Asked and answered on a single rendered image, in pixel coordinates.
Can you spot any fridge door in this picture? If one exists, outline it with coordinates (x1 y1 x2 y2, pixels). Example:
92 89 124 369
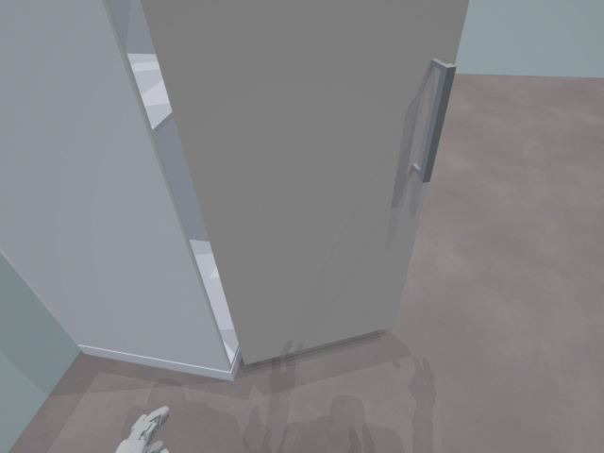
141 0 469 365

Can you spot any handle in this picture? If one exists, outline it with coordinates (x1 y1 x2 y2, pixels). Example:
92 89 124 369
411 59 457 183

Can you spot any robot left hand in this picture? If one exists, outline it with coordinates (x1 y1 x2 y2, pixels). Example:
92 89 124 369
115 406 170 453

